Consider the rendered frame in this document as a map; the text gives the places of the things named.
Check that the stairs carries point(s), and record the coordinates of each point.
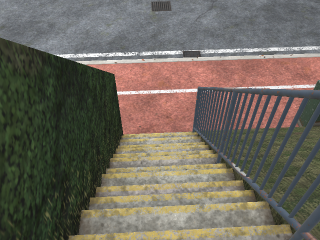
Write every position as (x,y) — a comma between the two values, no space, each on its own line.
(167,186)

